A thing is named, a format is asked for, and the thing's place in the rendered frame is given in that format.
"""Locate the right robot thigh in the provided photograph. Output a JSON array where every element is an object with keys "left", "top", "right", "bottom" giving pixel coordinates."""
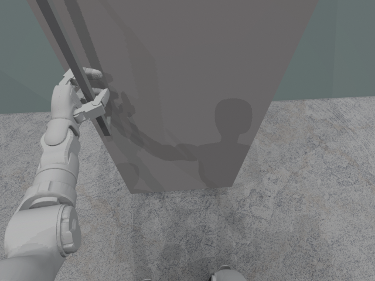
[{"left": 212, "top": 269, "right": 246, "bottom": 281}]

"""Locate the robot right shin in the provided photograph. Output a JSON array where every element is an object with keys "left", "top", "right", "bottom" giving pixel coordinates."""
[{"left": 217, "top": 265, "right": 231, "bottom": 272}]

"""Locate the left robot hand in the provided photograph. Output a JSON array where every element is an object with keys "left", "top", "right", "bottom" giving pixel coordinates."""
[{"left": 51, "top": 67, "right": 110, "bottom": 129}]

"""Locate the fridge door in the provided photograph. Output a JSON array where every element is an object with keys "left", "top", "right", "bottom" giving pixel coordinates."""
[{"left": 27, "top": 0, "right": 319, "bottom": 194}]

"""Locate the handle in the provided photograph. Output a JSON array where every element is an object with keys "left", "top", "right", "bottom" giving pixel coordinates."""
[{"left": 36, "top": 0, "right": 111, "bottom": 136}]

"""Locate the left robot forearm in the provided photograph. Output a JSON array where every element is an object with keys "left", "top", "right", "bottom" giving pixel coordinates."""
[{"left": 4, "top": 119, "right": 81, "bottom": 258}]

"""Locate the left robot upper arm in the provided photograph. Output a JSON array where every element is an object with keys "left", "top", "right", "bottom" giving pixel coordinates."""
[{"left": 0, "top": 204, "right": 81, "bottom": 281}]

